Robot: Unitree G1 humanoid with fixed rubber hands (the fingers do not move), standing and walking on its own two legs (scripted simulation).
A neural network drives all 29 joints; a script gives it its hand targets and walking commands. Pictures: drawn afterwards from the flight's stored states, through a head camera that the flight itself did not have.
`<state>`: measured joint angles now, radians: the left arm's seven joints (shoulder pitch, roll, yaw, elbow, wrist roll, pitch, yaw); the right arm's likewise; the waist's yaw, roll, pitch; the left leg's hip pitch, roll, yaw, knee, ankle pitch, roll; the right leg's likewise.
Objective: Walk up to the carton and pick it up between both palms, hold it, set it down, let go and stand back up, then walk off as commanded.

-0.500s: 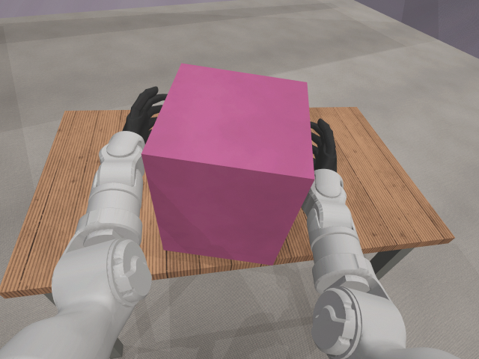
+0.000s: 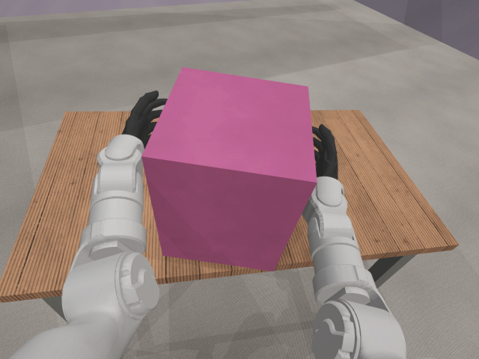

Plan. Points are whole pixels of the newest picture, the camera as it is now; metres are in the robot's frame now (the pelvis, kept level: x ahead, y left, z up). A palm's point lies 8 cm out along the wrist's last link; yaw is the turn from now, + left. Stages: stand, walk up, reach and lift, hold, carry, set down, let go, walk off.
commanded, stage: reach and lift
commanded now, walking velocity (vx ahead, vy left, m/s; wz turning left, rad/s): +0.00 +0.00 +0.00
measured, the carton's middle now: (230, 176) +0.41 +0.01 +0.07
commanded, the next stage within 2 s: none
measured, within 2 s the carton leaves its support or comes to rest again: leaves its support in 1.04 s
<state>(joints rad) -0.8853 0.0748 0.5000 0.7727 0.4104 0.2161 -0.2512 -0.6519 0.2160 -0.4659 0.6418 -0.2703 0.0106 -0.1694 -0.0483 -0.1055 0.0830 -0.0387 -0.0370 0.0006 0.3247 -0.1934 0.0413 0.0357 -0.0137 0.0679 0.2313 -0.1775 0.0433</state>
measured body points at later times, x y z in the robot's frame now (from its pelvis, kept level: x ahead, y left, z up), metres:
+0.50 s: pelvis -0.01 +0.00 +0.00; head +0.00 +0.05 +0.45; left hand +0.44 +0.17 +0.15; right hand +0.38 -0.15 +0.13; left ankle +0.00 +0.09 -0.75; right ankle -0.02 -0.15 -0.75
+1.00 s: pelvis -0.01 -0.02 +0.00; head -0.02 +0.04 +0.45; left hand +0.42 +0.16 +0.15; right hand +0.38 -0.15 +0.12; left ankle +0.00 +0.09 -0.75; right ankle -0.02 -0.15 -0.75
